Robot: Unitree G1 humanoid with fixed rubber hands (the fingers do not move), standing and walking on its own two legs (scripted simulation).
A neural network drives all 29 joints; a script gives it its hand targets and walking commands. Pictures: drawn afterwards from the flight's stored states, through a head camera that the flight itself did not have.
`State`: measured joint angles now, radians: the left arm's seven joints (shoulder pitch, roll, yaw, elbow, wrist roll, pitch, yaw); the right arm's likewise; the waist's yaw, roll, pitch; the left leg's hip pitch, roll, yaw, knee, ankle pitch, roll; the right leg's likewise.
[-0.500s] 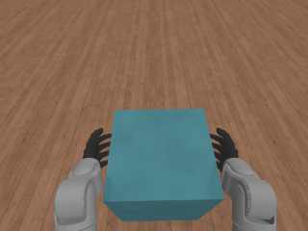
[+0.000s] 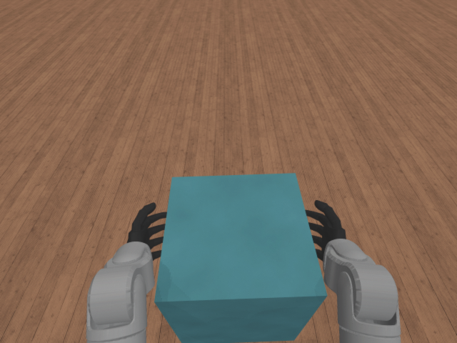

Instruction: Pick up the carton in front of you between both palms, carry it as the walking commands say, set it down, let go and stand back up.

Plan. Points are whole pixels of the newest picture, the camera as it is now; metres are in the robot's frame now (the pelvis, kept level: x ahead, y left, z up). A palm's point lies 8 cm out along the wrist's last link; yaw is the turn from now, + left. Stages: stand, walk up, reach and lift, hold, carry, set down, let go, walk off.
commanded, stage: carry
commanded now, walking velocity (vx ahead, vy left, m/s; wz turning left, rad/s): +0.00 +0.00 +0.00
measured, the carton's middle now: (236, 263) +0.26 +0.00 +0.01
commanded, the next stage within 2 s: hold in 1.28 s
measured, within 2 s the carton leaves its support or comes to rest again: neither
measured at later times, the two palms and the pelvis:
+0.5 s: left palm (143, 272) +0.23 +0.15 +0.04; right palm (324, 269) +0.23 -0.14 +0.04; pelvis -0.04 +0.00 +0.01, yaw +0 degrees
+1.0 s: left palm (144, 270) +0.23 +0.15 +0.04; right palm (325, 267) +0.23 -0.15 +0.04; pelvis -0.05 +0.00 +0.00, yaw +0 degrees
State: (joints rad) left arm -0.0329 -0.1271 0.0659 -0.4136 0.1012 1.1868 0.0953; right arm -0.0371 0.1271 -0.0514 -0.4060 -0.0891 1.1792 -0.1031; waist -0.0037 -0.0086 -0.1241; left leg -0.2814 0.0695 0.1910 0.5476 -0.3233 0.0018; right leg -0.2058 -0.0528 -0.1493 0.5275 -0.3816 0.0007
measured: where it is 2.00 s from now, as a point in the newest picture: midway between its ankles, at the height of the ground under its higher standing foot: outside the picture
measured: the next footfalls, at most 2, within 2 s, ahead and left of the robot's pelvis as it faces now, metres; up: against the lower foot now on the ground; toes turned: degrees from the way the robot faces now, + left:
none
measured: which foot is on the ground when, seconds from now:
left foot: down 0.00-1.00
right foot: down 0.00-1.00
